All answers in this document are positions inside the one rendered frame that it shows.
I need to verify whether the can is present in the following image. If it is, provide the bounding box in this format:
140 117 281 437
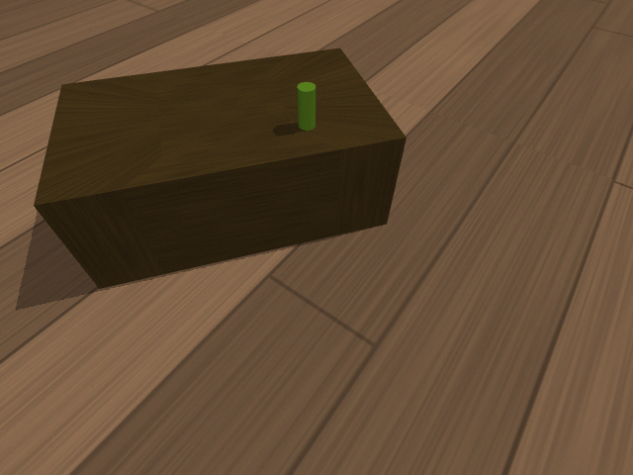
298 82 316 131

